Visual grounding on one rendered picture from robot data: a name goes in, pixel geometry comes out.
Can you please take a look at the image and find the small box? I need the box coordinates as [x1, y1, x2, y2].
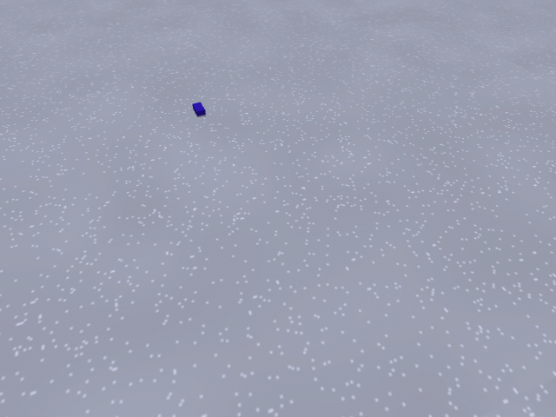
[192, 103, 206, 116]

